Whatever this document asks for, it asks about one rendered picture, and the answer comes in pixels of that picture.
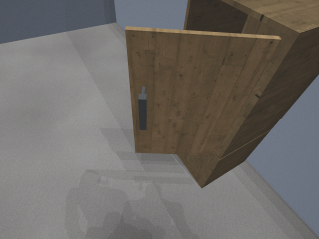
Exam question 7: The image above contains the handle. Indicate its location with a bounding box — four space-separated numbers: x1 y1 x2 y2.
138 86 147 130

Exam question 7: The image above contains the cupboard door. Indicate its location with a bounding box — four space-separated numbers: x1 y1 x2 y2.
125 26 282 156

